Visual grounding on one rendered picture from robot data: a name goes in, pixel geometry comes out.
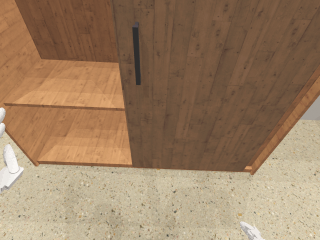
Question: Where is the left robot hand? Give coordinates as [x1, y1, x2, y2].
[0, 107, 24, 194]

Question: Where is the right robot hand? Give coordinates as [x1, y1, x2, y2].
[240, 221, 265, 240]

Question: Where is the handle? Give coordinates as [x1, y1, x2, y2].
[132, 21, 141, 85]

